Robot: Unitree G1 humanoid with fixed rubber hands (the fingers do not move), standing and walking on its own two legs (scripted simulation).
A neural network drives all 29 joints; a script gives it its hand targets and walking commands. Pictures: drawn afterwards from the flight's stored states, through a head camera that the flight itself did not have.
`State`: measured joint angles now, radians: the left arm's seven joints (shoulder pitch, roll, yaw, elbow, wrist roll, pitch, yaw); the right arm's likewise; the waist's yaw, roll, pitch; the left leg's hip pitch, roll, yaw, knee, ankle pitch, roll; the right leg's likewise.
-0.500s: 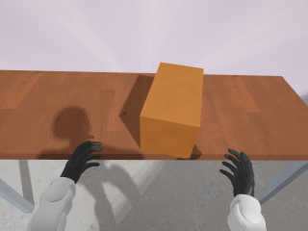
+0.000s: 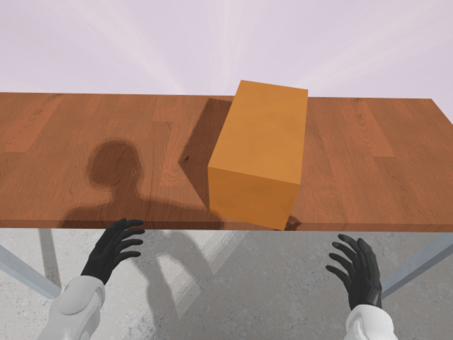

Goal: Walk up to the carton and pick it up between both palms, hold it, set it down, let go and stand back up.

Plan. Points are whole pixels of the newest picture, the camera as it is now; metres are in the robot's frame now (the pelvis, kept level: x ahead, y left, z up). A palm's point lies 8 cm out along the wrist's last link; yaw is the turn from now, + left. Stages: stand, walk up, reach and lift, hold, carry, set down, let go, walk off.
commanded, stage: set down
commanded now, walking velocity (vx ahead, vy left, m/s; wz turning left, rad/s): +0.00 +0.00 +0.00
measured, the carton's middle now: (260, 150) +0.51 -0.03 +0.02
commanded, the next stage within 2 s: let go in 1.70 s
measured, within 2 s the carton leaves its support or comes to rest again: neither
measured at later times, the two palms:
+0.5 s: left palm (102, 289) +0.19 +0.24 +0.00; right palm (357, 312) +0.18 -0.18 -0.01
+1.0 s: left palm (106, 312) +0.17 +0.23 -0.04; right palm (355, 338) +0.16 -0.18 -0.06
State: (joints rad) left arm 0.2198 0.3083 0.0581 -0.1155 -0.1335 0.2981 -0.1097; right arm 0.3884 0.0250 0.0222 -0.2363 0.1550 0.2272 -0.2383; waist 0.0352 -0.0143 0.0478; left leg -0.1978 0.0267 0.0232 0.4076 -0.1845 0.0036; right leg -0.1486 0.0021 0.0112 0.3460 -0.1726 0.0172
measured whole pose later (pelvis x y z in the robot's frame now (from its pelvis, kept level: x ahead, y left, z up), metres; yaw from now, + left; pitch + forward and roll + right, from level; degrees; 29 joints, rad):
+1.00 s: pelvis +0.01 +0.00 +0.00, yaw +0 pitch -1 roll -1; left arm 0.28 0.26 0.00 0.20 -0.13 0.21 -0.03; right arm 0.37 -0.06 0.02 0.30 0.06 -0.06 -0.07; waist 0.03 0.01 0.07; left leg -0.20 0.03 0.02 0.40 -0.18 0.00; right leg -0.15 0.00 0.01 0.34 -0.18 0.01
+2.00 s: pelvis +0.03 +0.00 +0.00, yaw +0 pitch +1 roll -1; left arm 0.26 0.22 -0.01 0.42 -0.12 0.13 0.02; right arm 0.20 -0.15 0.02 0.74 0.01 -0.26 0.02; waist 0.03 0.02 0.07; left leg -0.19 0.03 0.02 0.39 -0.22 -0.01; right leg -0.15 0.00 0.01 0.34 -0.21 0.01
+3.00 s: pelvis +0.02 +0.00 +0.00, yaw +0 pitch -1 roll -1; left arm 0.26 0.36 -0.01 0.86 -0.06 -0.01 -0.01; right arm 0.20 -0.35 0.02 0.85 -0.01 -0.03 0.01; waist 0.03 0.01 0.05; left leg -0.19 0.03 0.02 0.46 -0.25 -0.01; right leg -0.15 0.00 0.01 0.42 -0.25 0.01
